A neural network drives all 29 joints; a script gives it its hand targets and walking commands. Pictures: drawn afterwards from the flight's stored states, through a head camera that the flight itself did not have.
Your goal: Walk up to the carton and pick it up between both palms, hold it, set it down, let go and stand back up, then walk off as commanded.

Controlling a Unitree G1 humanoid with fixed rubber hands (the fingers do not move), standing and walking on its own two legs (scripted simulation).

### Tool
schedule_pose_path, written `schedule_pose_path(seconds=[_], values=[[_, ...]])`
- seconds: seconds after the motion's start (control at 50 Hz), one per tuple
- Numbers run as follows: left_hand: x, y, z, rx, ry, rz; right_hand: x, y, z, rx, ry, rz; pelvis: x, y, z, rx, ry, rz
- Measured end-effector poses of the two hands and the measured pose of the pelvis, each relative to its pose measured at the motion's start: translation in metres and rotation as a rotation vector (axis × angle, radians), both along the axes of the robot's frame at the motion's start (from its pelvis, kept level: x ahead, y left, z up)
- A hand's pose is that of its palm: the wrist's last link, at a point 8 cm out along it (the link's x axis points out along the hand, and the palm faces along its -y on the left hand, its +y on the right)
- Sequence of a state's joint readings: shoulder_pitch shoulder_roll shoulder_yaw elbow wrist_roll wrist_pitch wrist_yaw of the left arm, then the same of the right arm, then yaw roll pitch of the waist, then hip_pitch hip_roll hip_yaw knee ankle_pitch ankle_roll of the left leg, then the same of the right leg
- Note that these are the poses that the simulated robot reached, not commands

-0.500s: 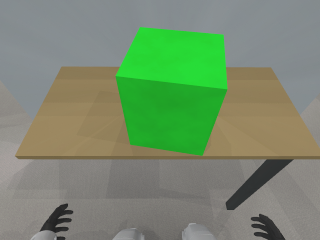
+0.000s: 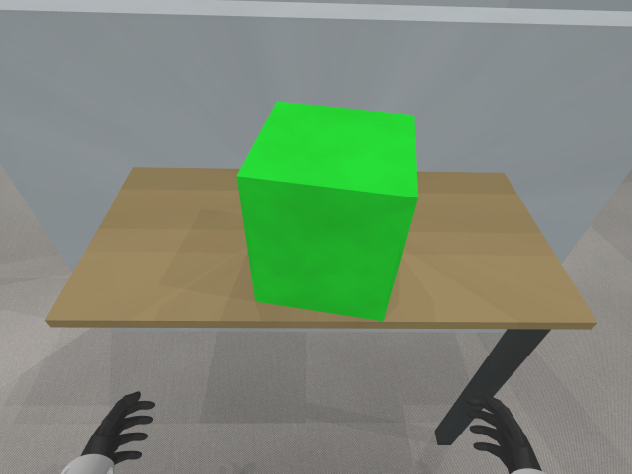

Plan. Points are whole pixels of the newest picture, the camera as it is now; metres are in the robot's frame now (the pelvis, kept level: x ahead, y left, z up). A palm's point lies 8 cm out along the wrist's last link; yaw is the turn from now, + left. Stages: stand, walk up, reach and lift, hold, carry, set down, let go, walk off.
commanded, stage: reach and lift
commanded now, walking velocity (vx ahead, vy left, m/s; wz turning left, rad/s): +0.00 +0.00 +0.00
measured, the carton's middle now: (330, 212) +0.47 -0.02 +0.08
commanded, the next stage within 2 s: none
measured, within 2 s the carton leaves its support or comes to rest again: neither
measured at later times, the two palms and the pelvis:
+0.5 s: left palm (99, 449) +0.16 +0.24 +0.01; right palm (489, 420) +0.17 -0.19 +0.03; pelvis -0.02 -0.01 +0.00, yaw +2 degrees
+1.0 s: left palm (81, 411) +0.18 +0.25 +0.07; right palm (456, 383) +0.19 -0.14 +0.08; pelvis -0.02 +0.01 +0.01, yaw +4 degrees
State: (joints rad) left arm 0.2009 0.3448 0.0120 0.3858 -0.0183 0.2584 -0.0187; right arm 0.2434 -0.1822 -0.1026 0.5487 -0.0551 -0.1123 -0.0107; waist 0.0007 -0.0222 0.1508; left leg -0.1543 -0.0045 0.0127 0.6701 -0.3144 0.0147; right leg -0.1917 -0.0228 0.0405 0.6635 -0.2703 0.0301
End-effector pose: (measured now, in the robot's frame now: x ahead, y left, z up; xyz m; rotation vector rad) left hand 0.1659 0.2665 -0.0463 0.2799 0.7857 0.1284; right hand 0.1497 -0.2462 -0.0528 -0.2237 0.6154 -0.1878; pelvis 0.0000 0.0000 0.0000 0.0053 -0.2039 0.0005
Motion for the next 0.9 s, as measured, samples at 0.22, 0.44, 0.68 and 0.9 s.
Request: schedule_pose_path(seconds=[0.22, 0.44, 0.68, 0.9], values=[[-0.002, -0.014, 0.034, -0.023, -0.146, -0.022, 0.01, 0.011, 0.028, 0.024, -0.113, 0.034, -0.01, -0.011, -0.001, 0.0, -0.062, 0.003], [-0.01, -0.025, 0.05, -0.183, -0.214, 0.039, 0.024, 0.046, 0.073, 0.09, -0.196, 0.012, -0.021, -0.013, 0.001, 0.019, -0.063, 0.044], [-0.008, -0.015, 0.079, -0.214, -0.368, 0.032, 0.032, 0.069, 0.092, 0.114, -0.211, 0.032, -0.023, -0.003, 0.003, -0.005, -0.069, 0.055], [0.005, -0.02, 0.109, -0.288, -0.458, -0.018, 0.04, 0.099, 0.123, 0.173, -0.291, -0.001, -0.02, 0.005, 0.006, -0.006, -0.053, 0.062]])
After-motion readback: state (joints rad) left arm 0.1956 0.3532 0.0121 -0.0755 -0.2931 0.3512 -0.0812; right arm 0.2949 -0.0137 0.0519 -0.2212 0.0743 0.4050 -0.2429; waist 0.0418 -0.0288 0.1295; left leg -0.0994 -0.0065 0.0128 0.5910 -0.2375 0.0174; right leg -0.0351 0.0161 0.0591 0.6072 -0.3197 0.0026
